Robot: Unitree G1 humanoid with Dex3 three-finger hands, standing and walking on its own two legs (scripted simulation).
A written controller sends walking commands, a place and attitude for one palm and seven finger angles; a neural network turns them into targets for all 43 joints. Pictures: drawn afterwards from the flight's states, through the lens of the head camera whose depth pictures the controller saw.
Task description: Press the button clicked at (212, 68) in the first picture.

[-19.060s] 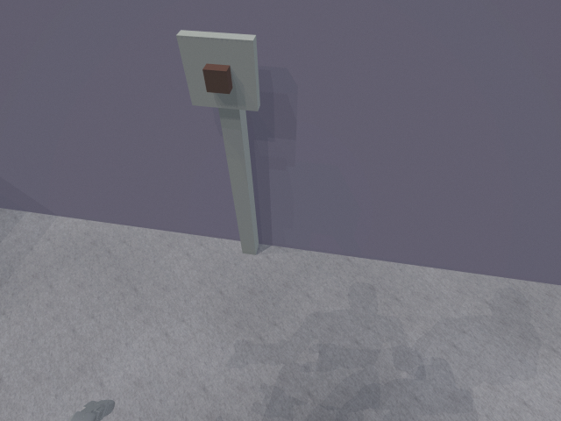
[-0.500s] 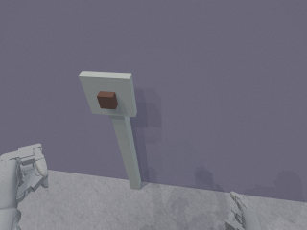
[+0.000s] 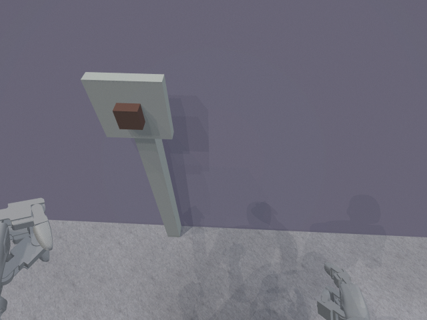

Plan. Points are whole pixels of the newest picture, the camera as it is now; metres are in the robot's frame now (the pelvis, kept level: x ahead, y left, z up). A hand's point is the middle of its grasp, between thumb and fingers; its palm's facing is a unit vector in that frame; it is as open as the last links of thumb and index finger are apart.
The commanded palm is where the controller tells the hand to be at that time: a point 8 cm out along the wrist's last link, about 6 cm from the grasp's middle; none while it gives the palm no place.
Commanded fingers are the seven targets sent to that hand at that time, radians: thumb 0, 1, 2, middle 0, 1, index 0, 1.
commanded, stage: step back with the hand held close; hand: left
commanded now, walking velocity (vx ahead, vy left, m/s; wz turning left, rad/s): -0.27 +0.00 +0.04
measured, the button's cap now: (130, 115) +0.54 +0.24 +0.06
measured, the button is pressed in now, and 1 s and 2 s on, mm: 0 0 0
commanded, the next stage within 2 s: stop stepping back and stand still in 0.92 s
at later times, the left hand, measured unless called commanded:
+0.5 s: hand out of the picture +0.11 +0.27 +0.15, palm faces +0.42 -0.79 -0.45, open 3.1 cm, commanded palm +0.04 +0.30 +0.17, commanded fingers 0.00 0.90 0.90 -1.30 -1.50 -1.30 -1.50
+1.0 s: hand out of the picture +0.02 +0.27 +0.17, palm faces +0.35 -0.85 -0.40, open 3.1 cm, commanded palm -0.04 +0.31 +0.17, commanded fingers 0.00 0.90 0.90 -1.30 -1.50 -1.30 -1.50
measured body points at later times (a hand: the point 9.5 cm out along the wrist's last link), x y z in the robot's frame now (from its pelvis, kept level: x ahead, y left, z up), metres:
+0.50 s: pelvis -0.07 +0.02 -0.02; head -0.06 +0.04 +0.43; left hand +0.08 +0.31 +0.18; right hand +0.10 -0.21 -0.08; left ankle +0.02 +0.10 -0.74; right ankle -0.02 -0.13 -0.74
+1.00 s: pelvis -0.18 +0.03 +0.00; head -0.15 +0.07 +0.45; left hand -0.01 +0.32 +0.19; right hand +0.02 -0.18 -0.06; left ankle -0.06 +0.11 -0.74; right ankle -0.26 -0.11 -0.68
